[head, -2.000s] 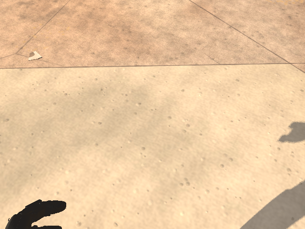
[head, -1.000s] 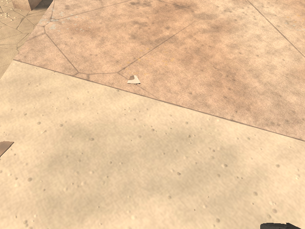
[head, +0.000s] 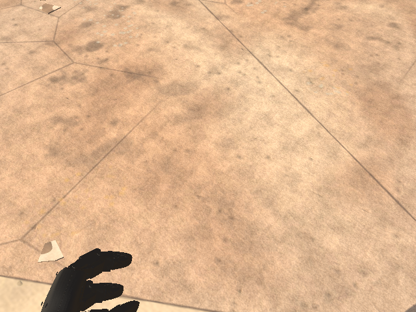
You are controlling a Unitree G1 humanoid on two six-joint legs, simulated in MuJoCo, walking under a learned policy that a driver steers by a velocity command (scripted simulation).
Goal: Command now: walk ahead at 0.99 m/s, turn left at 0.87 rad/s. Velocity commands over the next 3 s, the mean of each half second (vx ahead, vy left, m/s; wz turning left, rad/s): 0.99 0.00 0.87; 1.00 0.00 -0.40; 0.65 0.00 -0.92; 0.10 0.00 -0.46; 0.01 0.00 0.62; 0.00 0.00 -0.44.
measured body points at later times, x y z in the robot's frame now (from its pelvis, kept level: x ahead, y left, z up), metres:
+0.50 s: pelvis +0.45 +0.00 -0.02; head +0.48 +0.01 +0.42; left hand +0.24 +0.19 -0.15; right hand +0.82 -0.06 -0.06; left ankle +0.60 +0.14 -0.70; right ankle +0.30 -0.19 -0.74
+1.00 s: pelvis +0.90 +0.17 -0.03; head +0.92 +0.18 +0.42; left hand +1.01 +0.46 -0.13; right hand +0.93 -0.10 -0.17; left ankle +0.63 +0.15 -0.71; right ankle +1.08 +0.18 -0.72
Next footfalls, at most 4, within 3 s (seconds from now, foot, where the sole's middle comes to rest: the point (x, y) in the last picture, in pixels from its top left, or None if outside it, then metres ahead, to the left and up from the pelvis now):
0.12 right None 0.33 -0.18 -0.77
0.56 left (148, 266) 0.65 0.16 -0.77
1.02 right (137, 162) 1.11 0.19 -0.77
1.40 left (107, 99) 1.51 0.33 -0.77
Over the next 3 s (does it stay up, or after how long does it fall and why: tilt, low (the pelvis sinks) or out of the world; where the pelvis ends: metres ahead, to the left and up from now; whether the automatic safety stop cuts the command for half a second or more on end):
stays up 1.40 0.24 0.01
